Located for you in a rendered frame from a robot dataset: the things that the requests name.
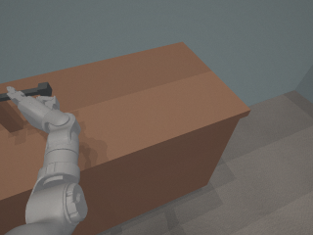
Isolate robot left hand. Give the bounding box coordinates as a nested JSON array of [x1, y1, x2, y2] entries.
[[6, 86, 60, 131]]

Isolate counter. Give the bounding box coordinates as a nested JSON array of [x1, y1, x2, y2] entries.
[[0, 41, 251, 235]]

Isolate tap lever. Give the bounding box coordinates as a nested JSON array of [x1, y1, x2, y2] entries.
[[0, 81, 53, 102]]

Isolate robot left upper arm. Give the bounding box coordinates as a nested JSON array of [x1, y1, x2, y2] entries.
[[4, 182, 88, 235]]

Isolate left robot forearm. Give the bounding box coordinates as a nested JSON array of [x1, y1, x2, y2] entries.
[[25, 109, 81, 224]]

